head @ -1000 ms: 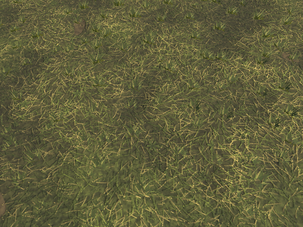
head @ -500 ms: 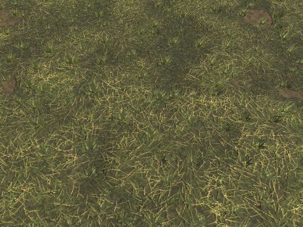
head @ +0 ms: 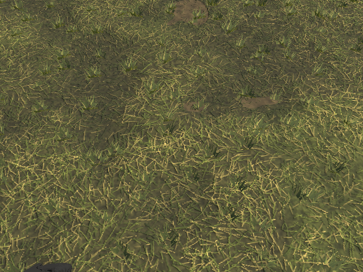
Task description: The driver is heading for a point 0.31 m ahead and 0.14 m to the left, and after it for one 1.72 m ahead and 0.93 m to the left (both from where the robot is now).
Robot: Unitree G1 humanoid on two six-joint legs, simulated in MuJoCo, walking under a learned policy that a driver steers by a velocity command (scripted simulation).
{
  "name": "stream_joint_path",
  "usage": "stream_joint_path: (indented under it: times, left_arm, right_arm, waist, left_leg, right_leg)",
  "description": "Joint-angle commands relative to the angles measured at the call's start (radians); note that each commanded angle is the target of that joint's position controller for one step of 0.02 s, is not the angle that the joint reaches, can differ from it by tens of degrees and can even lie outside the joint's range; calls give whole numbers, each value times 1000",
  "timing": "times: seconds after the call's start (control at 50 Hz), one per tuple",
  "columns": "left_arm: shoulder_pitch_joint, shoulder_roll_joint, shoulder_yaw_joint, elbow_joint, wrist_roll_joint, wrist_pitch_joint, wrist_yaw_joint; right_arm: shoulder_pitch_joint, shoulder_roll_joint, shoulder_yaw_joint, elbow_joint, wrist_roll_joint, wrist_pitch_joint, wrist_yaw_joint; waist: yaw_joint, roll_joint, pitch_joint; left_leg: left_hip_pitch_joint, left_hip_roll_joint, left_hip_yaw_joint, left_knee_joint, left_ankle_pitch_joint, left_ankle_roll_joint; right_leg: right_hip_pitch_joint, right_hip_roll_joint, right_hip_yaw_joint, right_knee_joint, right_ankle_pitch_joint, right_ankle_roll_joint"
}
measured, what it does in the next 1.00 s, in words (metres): walks ahead, turning left: left foot, then right foot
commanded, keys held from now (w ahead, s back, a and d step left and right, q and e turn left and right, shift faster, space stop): w+q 1.00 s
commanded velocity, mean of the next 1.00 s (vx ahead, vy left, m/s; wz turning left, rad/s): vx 0.50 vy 0.00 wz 0.37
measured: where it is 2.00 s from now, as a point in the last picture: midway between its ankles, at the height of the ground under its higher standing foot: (79, 147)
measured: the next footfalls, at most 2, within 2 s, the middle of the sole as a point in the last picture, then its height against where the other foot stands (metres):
left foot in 0.48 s outside the picture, level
right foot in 0.94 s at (173, 190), level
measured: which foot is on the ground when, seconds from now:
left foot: up 0.00-0.46, down 0.48-0.94, up 0.96-1.00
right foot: down 0.00-0.46, up 0.48-0.92, down 0.94-1.00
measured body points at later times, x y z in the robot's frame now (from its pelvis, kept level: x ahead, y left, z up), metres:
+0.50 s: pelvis +0.29 +0.06 -0.01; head +0.33 +0.07 +0.44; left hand +0.29 +0.35 -0.13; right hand +0.52 -0.16 -0.10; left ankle +0.39 +0.16 -0.72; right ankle +0.10 -0.08 -0.69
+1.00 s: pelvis +0.58 +0.10 +0.00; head +0.61 +0.10 +0.45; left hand +0.66 +0.42 -0.06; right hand +0.77 -0.14 -0.11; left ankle +0.40 +0.15 -0.67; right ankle +0.71 +0.03 -0.72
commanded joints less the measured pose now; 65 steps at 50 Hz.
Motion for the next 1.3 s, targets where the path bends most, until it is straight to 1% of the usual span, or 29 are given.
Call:
stream_joint_path:
  times: [0.02, 0.04, 0.1, 0.16, 0.26, 0.36, 0.42, 0.46, 0.48, 0.5, 0.52, 0.54, 0.56, 0.58, 0.6, 0.66, 0.76, 0.86, 0.9, 0.92, 0.94, 0.96, 0.98, 1.0, 1.02, 1.04, 1.1, 1.14, 1.3]
  left_arm:
    - [160, 119, 36, -12, 9, -25, 8]
    - [115, 88, 23, -19, 20, -30, 9]
    - [104, 99, 23, 10, 24, -53, 12]
    - [131, 111, 26, 50, 30, -66, 23]
    - [153, 121, 25, 91, 30, -69, 34]
    - [210, 134, 35, 146, 15, -43, 42]
    - [181, 170, 45, 142, 10, -18, 59]
    - [156, 180, 43, 134, 9, -3, 75]
    - [179, 147, 26, 114, 25, -12, 81]
    - [302, 3, -20, 74, 49, -45, 55]
    - [192, 97, -8, 76, 13, -83, 35]
    - [98, 130, 0, 42, -22, -102, 25]
    - [63, 119, -6, 33, -9, -113, 29]
    - [45, 125, 1, 34, 19, -113, 36]
    - [66, 130, 7, 32, 27, -102, 37]
    - [100, 96, 1, 35, 35, -70, 42]
    - [-76, 45, -23, -1, 32, -70, 38]
    - [-142, 97, -2, -20, 10, -89, 20]
    - [-69, 117, 14, -4, 8, -98, 20]
    - [15, 141, 28, 14, 16, -103, 25]
    - [154, 192, 44, 23, 34, -106, 35]
    - [249, 270, 65, 60, 45, -90, 33]
    - [249, 193, 51, 55, 20, -84, 28]
    - [212, 135, 34, 46, 18, -79, 33]
    - [165, 117, 25, 42, 26, -72, 35]
    - [135, 96, 18, 51, 30, -68, 36]
    - [108, 72, 11, 73, 27, -75, 37]
    - [113, 98, 21, 94, 23, -80, 37]
    - [150, 163, 38, 163, 14, -59, 45]
  right_arm:
    - [-71, -120, -13, -107, 1, -52, 4]
    - [-48, -127, -18, -93, -7, -38, 4]
    - [3, -84, -13, -66, -8, 4, 6]
    - [-70, -58, -6, -84, -11, 19, 1]
    - [-190, -28, 3, -116, -3, 8, 21]
    - [-281, -17, 10, -178, -5, 3, 55]
    - [-229, -51, -6, -199, -8, 7, 68]
    - [0, -132, -50, -157, -8, 14, 56]
    - [151, -217, -78, -137, -7, 22, 37]
    - [144, -289, -87, -144, -1, 14, 36]
    - [191, -197, -66, -149, -1, 13, 33]
    - [148, -157, -56, -150, -7, 12, 27]
    - [81, -141, -50, -165, -5, 12, 24]
    - [18, -114, -42, -181, -8, 15, 21]
    - [-13, -97, -33, -200, -21, 16, 17]
    - [-37, -112, -38, -206, -18, 15, 5]
    - [17, -148, -51, -182, -2, 29, -18]
    - [80, -139, -50, -160, 3, 46, -24]
    - [54, -130, -50, -169, -1, 50, -24]
    - [47, -101, -40, -178, -5, 48, -22]
    - [44, -42, -19, -198, -17, 42, -17]
    - [178, 15, 1, -226, 6, 33, -17]
    - [179, -77, -12, -208, 13, 32, -19]
    - [80, -136, -29, -215, 9, 37, -19]
    - [20, -132, -31, -229, -2, 43, -20]
    - [-17, -121, -34, -243, -12, 43, -16]
    - [-2, -67, -31, -250, 5, 57, -3]
    - [-36, -43, -24, -266, -1, 65, -1]
    - [-227, -8, -5, -306, -2, 50, 36]
  waist:
    - [87, -28, -182]
    - [53, -43, -156]
    - [16, -49, -126]
    - [35, -42, -64]
    - [92, -48, -12]
    - [127, -41, 22]
    - [76, -93, -47]
    - [-56, -90, -185]
    - [-113, 25, -297]
    - [7, 261, -408]
    - [-90, 151, -480]
    - [-97, 111, -324]
    - [-57, 12, -230]
    - [-17, -19, -158]
    - [20, 2, -138]
    - [59, 29, -105]
    - [-9, 69, -84]
    - [-24, 100, -91]
    - [27, 126, -101]
    - [72, 119, -149]
    - [134, 31, -274]
    - [86, -291, -400]
    - [104, -260, -355]
    - [132, -157, -229]
    - [121, -88, -155]
    - [106, -74, -97]
    - [64, -128, -64]
    - [62, -106, -46]
    - [120, -65, -10]
  left_leg:
    - [-501, 67, -90, 103, 116, 25]
    - [-427, 93, -97, 58, 152, 21]
    - [-360, 102, -86, -7, 220, -4]
    - [-439, 98, -99, -135, 377, -24]
    - [-413, 40, -74, -423, 635, -7]
    - [-498, 12, -38, -544, 530, 41]
    - [-385, -60, 44, -550, 360, 93]
    - [-48, -136, 70, -598, 372, 152]
    - [267, 7, -163, -607, 427, 221]
    - [623, 255, -745, -689, 286, 437]
    - [691, 258, -847, -798, 173, 429]
    - [590, 228, -690, -819, 206, 375]
    - [433, 188, -582, -826, 292, 340]
    - [284, 153, -500, -842, 413, 322]
    - [187, 131, -455, -868, 500, 323]
    - [36, 94, -366, -907, 617, 327]
    - [-61, 0, -265, -887, 522, 244]
    - [69, 52, -411, -783, 386, 206]
    - [85, 54, -451, -711, 400, 181]
    - [59, 13, -426, -618, 436, 152]
    - [-40, -44, -350, -368, 345, 114]
    - [-385, -183, -206, -40, -64, 47]
    - [-525, -105, -215, 112, -100, 33]
    - [-561, -69, -205, 162, -6, 25]
    - [-539, -38, -171, 155, 65, 19]
    - [-523, -12, -168, 114, 114, 17]
    - [-449, 31, -138, 42, 162, 12]
    - [-473, 42, -129, -23, 195, -1]
    - [-422, 27, -39, -409, 489, 14]
  right_leg:
    - [531, -310, 463, -327, 115, -203]
    - [431, -282, 389, -350, 218, -189]
    - [308, -270, 269, -429, 315, -189]
    - [304, -251, 157, -478, 316, -162]
    - [348, -232, 12, -514, 252, -94]
    - [557, -301, -29, -441, 375, -77]
    - [619, -309, -69, -275, 809, -38]
    - [528, -263, -121, 55, 966, 13]
    - [288, -217, -129, 363, 650, 54]
    - [-171, 19, -15, 712, -356, 124]
    - [-291, -1, 164, 797, -383, 104]
    - [-365, -54, 159, 766, -295, 84]
    - [-338, -99, 146, 673, -215, 76]
    - [-279, -123, 133, 583, -179, 85]
    - [-207, -139, 137, 551, -158, 94]
    - [-147, -145, 103, 412, -127, 140]
    - [-37, -75, 70, 32, 225, 173]
    - [14, -42, 116, -131, 202, 142]
    - [109, -44, 107, -173, 148, 103]
    - [250, -66, 109, -196, 146, 71]
    - [484, -221, 251, -181, 87, 5]
    - [806, -445, 692, -251, -121, -160]
    - [791, -478, 833, -311, -350, -161]
    - [683, -434, 688, -327, -355, -119]
    - [568, -392, 553, -337, -226, -92]
    - [476, -353, 457, -358, -109, -85]
    - [364, -300, 274, -424, 33, -80]
    - [352, -312, 209, -457, 105, -98]
    - [429, -299, -44, -463, 257, -57]
Keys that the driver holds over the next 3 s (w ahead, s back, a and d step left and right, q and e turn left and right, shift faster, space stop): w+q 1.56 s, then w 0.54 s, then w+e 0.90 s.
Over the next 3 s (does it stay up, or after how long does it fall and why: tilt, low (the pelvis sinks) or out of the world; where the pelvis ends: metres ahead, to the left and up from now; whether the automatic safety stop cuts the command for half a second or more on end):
stays up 1.37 0.84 -0.01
